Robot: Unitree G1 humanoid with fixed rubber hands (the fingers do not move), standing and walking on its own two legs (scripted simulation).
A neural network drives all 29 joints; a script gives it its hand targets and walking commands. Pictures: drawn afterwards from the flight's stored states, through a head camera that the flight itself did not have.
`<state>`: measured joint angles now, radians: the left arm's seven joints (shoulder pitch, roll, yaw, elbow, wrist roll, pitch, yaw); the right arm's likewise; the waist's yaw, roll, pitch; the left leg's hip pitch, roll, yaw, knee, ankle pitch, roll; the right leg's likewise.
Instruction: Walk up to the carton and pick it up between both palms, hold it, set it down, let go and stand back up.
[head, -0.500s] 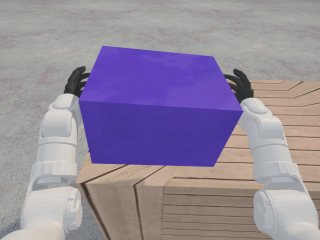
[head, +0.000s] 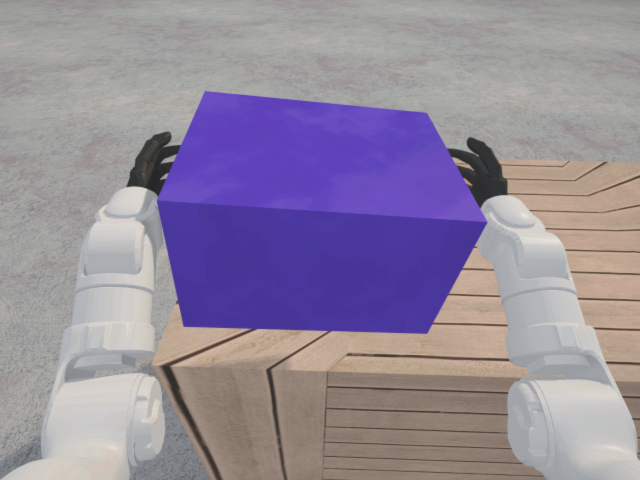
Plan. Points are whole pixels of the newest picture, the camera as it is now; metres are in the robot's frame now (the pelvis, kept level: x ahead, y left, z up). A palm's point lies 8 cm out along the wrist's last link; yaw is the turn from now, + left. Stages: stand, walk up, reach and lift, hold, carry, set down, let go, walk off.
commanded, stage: hold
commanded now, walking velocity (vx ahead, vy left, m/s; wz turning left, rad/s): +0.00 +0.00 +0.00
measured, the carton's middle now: (315, 211) +0.41 +0.03 +0.16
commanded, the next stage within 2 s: none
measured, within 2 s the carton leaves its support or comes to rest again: neither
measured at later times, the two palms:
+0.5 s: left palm (149, 197) +0.37 +0.23 +0.21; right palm (485, 203) +0.38 -0.18 +0.20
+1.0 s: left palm (147, 195) +0.37 +0.23 +0.21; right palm (487, 201) +0.38 -0.18 +0.20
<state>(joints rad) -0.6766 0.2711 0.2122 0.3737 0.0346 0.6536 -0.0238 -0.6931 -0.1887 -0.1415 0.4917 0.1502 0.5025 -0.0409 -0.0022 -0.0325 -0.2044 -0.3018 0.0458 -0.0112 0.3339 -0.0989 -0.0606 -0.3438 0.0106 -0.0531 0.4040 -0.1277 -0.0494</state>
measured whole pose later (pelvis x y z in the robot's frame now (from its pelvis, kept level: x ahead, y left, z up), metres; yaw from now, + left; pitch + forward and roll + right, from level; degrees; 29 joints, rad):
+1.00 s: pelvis +0.00 +0.00 +0.00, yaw +0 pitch +4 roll +1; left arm -0.68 0.27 0.21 0.37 0.04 0.65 -0.02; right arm -0.69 -0.19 -0.14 0.49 0.15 0.50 -0.04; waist 0.00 -0.03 -0.20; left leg -0.30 0.05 -0.01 0.33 -0.10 -0.06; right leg -0.34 0.01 -0.05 0.40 -0.13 -0.05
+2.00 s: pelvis +0.00 +0.00 +0.00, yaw +0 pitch +4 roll +1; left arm -0.68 0.27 0.21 0.37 0.04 0.65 -0.03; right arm -0.69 -0.19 -0.15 0.49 0.15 0.50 -0.04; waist 0.00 -0.03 -0.18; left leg -0.30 0.05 -0.01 0.33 -0.10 -0.06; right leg -0.34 0.01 -0.05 0.40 -0.13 -0.05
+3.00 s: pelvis +0.00 +0.00 +0.00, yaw +0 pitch +3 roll +1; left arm -0.67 0.26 0.21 0.34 0.04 0.66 -0.03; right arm -0.68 -0.19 -0.15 0.47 0.16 0.51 -0.04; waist 0.00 -0.03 -0.19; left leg -0.30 0.04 -0.01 0.33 -0.10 -0.06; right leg -0.34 0.01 -0.05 0.40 -0.13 -0.05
